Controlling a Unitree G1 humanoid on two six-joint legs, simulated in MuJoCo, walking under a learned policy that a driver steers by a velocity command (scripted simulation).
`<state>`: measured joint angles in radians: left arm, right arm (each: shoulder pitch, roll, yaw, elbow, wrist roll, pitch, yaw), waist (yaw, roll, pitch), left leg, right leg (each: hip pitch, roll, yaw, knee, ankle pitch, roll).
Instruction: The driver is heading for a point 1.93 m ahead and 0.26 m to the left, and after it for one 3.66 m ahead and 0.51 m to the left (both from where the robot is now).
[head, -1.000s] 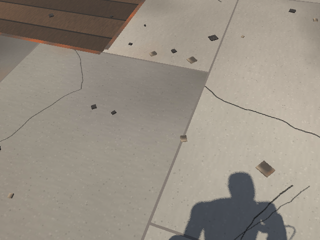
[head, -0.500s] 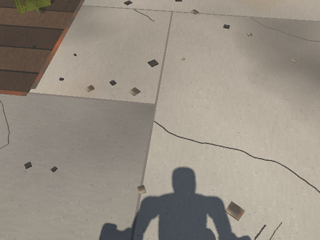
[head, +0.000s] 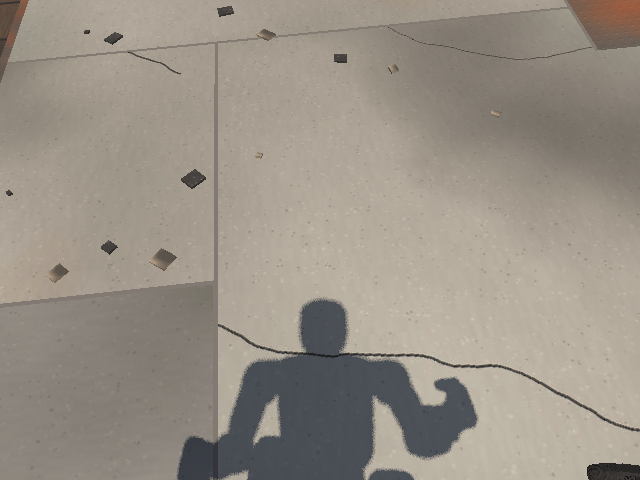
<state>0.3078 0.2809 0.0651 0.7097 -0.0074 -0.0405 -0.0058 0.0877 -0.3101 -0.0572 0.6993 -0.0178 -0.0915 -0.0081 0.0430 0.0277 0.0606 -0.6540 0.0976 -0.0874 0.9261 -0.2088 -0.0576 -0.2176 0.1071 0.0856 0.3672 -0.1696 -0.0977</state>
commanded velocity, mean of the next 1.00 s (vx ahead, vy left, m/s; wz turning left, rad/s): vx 0.08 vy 0.00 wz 0.15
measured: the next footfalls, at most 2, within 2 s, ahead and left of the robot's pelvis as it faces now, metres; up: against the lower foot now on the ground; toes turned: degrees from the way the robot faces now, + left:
left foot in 0.18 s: +0.29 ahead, +0.12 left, +0.00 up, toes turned -10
right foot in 0.54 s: +0.21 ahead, -0.10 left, +0.00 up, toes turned +4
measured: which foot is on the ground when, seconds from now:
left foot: up 0.00-0.16, down 0.18-0.58, up 0.60-0.92, down 0.94-1.00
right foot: down 0.00-0.20, up 0.22-0.52, down 0.54-0.94, up 0.96-1.00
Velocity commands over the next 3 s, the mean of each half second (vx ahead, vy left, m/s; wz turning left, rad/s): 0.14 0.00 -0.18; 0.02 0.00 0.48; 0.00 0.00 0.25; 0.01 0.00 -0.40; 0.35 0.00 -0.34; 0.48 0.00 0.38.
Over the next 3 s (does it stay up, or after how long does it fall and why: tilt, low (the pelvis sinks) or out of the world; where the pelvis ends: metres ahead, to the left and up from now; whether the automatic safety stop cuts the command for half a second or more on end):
stays up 0.68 -0.01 -0.02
